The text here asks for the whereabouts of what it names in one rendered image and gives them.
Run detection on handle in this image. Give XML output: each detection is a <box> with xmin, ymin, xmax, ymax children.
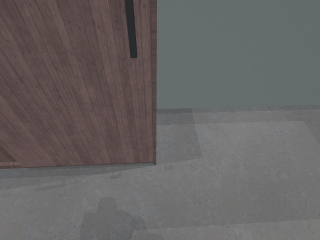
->
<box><xmin>124</xmin><ymin>0</ymin><xmax>137</xmax><ymax>58</ymax></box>

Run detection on wardrobe door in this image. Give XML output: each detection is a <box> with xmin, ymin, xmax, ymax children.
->
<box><xmin>0</xmin><ymin>146</ymin><xmax>16</xmax><ymax>162</ymax></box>
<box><xmin>0</xmin><ymin>0</ymin><xmax>153</xmax><ymax>167</ymax></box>

